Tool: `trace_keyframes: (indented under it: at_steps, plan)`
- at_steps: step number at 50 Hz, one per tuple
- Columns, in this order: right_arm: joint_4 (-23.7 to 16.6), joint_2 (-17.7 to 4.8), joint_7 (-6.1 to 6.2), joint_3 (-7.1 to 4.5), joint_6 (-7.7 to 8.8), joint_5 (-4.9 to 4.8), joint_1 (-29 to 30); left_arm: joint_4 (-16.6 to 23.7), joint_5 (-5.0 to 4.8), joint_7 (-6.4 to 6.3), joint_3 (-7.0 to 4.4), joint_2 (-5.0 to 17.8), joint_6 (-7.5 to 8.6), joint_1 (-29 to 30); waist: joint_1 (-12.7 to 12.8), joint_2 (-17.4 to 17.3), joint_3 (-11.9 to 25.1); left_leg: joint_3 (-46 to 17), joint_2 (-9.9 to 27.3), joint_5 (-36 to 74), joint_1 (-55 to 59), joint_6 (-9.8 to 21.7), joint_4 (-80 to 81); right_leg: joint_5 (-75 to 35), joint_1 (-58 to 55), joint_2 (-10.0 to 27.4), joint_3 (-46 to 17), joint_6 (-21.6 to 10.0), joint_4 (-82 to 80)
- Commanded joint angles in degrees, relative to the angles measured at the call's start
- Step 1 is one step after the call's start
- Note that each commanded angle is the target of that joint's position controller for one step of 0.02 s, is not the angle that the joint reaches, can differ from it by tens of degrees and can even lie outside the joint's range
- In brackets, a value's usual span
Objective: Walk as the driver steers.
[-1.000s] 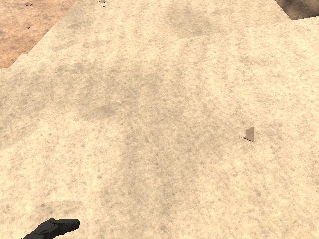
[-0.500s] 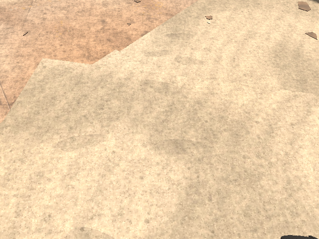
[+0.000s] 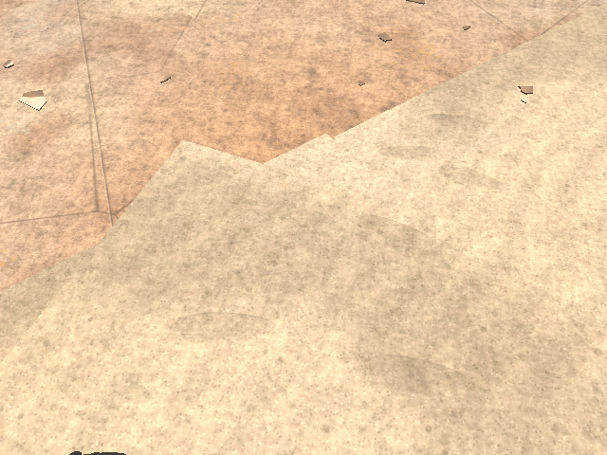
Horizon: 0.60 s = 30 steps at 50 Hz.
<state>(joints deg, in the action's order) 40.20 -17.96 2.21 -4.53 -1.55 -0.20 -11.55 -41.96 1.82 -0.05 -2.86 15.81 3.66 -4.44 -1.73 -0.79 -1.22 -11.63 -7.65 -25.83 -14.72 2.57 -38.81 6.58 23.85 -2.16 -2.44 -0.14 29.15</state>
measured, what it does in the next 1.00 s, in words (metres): walks ahead: left foot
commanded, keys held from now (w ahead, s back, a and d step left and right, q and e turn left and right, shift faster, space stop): no key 0.56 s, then w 0.30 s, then no key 0.14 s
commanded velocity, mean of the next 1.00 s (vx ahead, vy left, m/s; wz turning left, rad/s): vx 0.12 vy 0.00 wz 0.08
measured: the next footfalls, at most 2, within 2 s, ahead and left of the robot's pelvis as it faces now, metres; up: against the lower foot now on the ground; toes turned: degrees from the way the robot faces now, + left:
left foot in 0.28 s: +0.05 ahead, +0.14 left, +0.00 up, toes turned -2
left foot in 1.18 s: +0.37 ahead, +0.12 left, +0.00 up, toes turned +2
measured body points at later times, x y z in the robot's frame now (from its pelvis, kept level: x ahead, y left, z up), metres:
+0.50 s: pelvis +0.04 +0.02 +0.01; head +0.05 +0.03 +0.46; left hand +0.15 +0.28 -0.12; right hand +0.15 -0.23 -0.11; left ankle +0.01 +0.14 -0.73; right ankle +0.08 -0.12 -0.73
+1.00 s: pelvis +0.16 -0.01 +0.02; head +0.18 -0.02 +0.47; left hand +0.15 +0.26 -0.11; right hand +0.29 -0.28 -0.10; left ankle +0.17 +0.14 -0.66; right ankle +0.11 -0.10 -0.73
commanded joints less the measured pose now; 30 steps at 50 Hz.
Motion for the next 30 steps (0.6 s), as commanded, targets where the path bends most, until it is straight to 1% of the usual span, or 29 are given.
trace_keyframes:
  at_steps: [1, 2, 3, 4, 5, 6, 7, 8, 9, 10, 11, 12, 13, 14, 15, 16, 17, 18, 19, 21, 23, 28, 29, 30]
  plan:
    - [-2.56, -7.29, 0.15, -1.01, 0.65, 0.37, -8.41, 2.88, -0.13, -0.13, -1.72, 7.27, 0.18, -4.46, 0.0, 12.34, 14.08, -0.7, 2.6, -15.27, -13.48, -4.69, -22.45, -34.29, -24.75, 25.88, -30.91, -18.54, -6.74]
    - [-2.23, -9.29, 0.26, -1.81, -0.13, -0.13, -4.88, 3.12, -0.88, -0.03, -1.41, 6.29, -0.07, -3.73, 1.35, 8.39, 11.19, 0.06, 3.39, -12.24, -15.2, -5.95, -27.34, -27.85, -22.86, 22.76, -25.7, -16.63, -6.45]
    - [-1.71, -8.46, 0.51, -1.87, -1.03, -0.32, -3.36, 3.12, -1.0, 0.06, -1.27, 6.41, -0.5, -2.55, 1.21, 6.03, 9.34, 0.86, 3.9, -9.71, -15.65, -6.81, -28.83, -22.22, -20.24, 19.87, -21.58, -14.55, -6.99]
    - [-1.83, -7.88, 0.61, -1.78, -1.67, -0.15, -2.42, 3.14, -1.32, 0.01, -1.2, 6.59, -0.9, -1.0, 1.09, 5.89, 7.24, 0.88, 4.79, -7.24, -15.31, -7.35, -28.0, -17.52, -16.98, 18.73, -19.41, -13.7, -8.15]
    - [-1.62, -6.15, 0.38, -1.36, -1.99, -0.39, -2.45, 2.95, -1.16, -0.05, -1.03, 6.6, -1.39, 0.39, 0.1, 6.68, 6.05, 2.13, 5.7, -5.47, -12.37, -7.59, -24.13, -13.51, -13.4, 16.35, -15.99, -12.41, -9.54]
    - [-1.32, -4.24, 0.15, -0.74, -2.01, -0.47, -2.76, 2.78, -0.92, -0.02, -0.94, 6.29, -1.8, 1.55, -0.43, 8.04, 5.56, 4.7, 5.98, -3.97, -9.31, -7.76, -18.7, -11.47, -11.14, 13.81, -12.47, -11.2, -10.3]
    - [-0.99, -2.57, 0.02, -0.14, -1.8, -0.4, -2.7, 2.56, -0.82, -0.04, -0.9, 5.98, -2.14, 1.92, -0.21, 9.49, 5.87, 6.95, 6.3, -3.38, -6.77, -7.89, -13.16, -11.11, -10.69, 12.31, -10.23, -10.72, -10.46]
    - [-0.81, -1.58, -0.11, 0.31, -1.55, -0.22, -1.92, 2.16, -0.9, -0.11, -0.98, 6.07, -2.41, 1.37, 0.69, 10.59, 6.43, 8.12, 6.7, -2.54, -4.56, -7.87, -8.2, -11.22, -11.17, 11.81, -9.3, -10.79, -10.26]
    - [-0.73, -1.43, -0.25, 0.48, -1.31, -0.16, -0.99, 1.61, -1.01, -0.19, -1.12, 6.52, -2.6, 0.1, 1.69, 11.27, 7.18, 8.53, 7.02, -0.59, -2.92, -7.61, -3.97, -10.84, -12.29, 12.17, -9.6, -11.21, -10.02]
    - [-0.41, -2.02, -0.38, 0.34, -1.16, -0.26, -0.85, 1.14, -1.18, -0.24, -1.23, 7.05, -2.75, -0.82, 2.13, 11.44, 7.79, 8.81, 7.12, 2.35, -1.35, -7.23, -0.06, -9.65, -13.22, 12.71, -10.19, -11.56, -9.56]
    - [0.26, -2.38, -0.52, 0.18, -1.05, -0.3, -1.59, 0.88, -1.46, -0.28, -1.19, 7.28, -2.89, -0.81, 1.63, 11.09, 8.03, 9.32, 7.08, 6.75, 0.97, -6.53, 4.99, -7.41, -13.04, 12.76, -10.26, -11.31, -8.95]
    - [1.18, -2.36, -0.71, 0.13, -0.93, -0.16, -2.75, 0.69, -1.76, -0.31, -1.01, 7.14, -3.01, -0.51, 0.74, 10.56, 7.73, 10.36, 6.67, 12.16, 4.32, -5.48, 11.23, -4.3, -11.53, 12.36, -9.83, -10.42, -8.53]
    - [1.42, -2.84, -0.86, 0.09, -0.89, 0.24, -2.49, 0.02, -1.95, -0.26, -0.68, 6.51, -2.91, -1.94, 0.71, 9.58, 6.98, 10.06, 6.75, 15.45, 7.21, -4.05, 15.72, -0.03, -9.38, 11.48, -9.41, -8.41, -8.63]
    - [0.67, -4.87, -0.78, -0.07, -0.84, 1.07, -1.48, -0.57, -1.63, -0.01, -0.28, 5.77, -2.47, -3.35, 1.34, 6.8, 6.77, 5.95, 10.38, 19.06, 10.56, -2.12, 15.99, 4.93, -5.79, 10.49, -8.38, -5.15, -7.9]
    - [0.47, -8.59, -0.53, -0.82, -0.93, 1.4, -0.02, -0.25, -0.68, 0.42, 0.01, 4.73, -1.9, -4.74, 4.26, -1.74, 5.76, 1.29, 14.62, 18.67, 8.26, 1.11, 14.88, 10.35, -4.22, 5.98, -3.37, -1.97, -5.55]
    - [1.3, -5.04, -0.94, -0.05, -0.63, 1.42, 0.79, -0.55, -0.19, 0.53, 0.39, 3.26, -1.68, -2.94, 3.89, -6.0, 5.11, 1.05, 14.44, 8.09, 0.79, 2.75, 16.98, 9.57, -9.91, 3.44, 0.51, 0.77, -4.16]
    - [1.08, -2.47, -1.26, 0.76, -0.1, 1.77, 1.85, -0.85, -0.13, 0.48, 0.29, 3.86, -1.7, -1.25, 3.22, -5.01, 2.88, 1.4, 13.35, 2.92, -2.38, 1.93, 18.51, 6.87, -11.97, 3.35, 0.43, 1.68, -3.35]
    - [1.67, -2.37, -1.28, 0.87, 0.42, 1.93, 1.73, -1.35, -0.38, 0.27, 0.17, 3.93, -1.82, -1.04, 3.11, -4.72, 1.84, 2.1, 12.51, 2.42, -3.59, 0.66, 18.77, 5.29, -12.88, 3.57, 0.34, 1.49, -2.91]
    - [1.94, -2.89, -1.25, 0.86, 0.99, 1.7, 1.62, -1.95, -0.65, -0.05, 0.05, 4.31, -2.04, -1.6, 3.13, -4.71, 0.68, 2.62, 11.97, 4.75, -3.96, -0.22, 18.52, 3.74, -12.87, 3.8, -0.02, 1.12, -2.65]
    - [2.98, -3.09, -1.08, 0.95, 1.89, 1.25, 0.01, -3.04, -0.88, -0.39, -0.11, 4.72, -2.17, -2.77, 3.01, -3.55, 0.18, 3.34, 11.45, 9.55, -2.9, -0.92, 17.15, 1.3, -12.64, 4.17, -0.53, 0.62, -2.89]
    - [3.9, -2.87, -0.89, 1.08, 2.15, 0.97, -1.24, -4.19, -1.04, -0.55, -0.13, 4.49, -2.15, -3.21, 2.69, -2.51, 0.44, 3.7, 11.15, 12.5, -1.72, -0.87, 16.35, -0.31, -12.79, 4.18, -0.47, 0.69, -2.78]
    - [5.74, -2.3, -0.8, 1.34, 2.3, 0.76, -2.14, -7.09, -1.33, -0.94, -0.36, 4.62, -2.57, -3.61, 2.4, -0.61, 0.82, 4.38, 10.56, 17.45, -0.09, -0.63, 15.73, -3.81, -14.08, 4.33, -0.55, 1.25, -2.62]
    - [6.66, -2.26, -0.76, 1.29, 2.24, 0.61, -3.39, -8.0, -1.38, -1.03, -0.28, 4.2, -2.74, -4.29, 2.18, -0.97, 2.07, 4.54, 10.26, 12.7, 0.75, -0.28, 16.6, 0.4, -14.42, 3.34, 0.66, 1.3, -1.91]
    - [7.24, -2.89, -0.71, 1.05, 2.08, 0.35, -3.99, -8.52, -1.59, -1.12, -0.28, 3.97, -2.9, -4.1, 1.85, -2.04, 1.23, 3.59, 10.44, 5.15, 0.56, 0.75, 17.96, 6.69, -12.88, 1.79, 2.36, 1.32, -0.09]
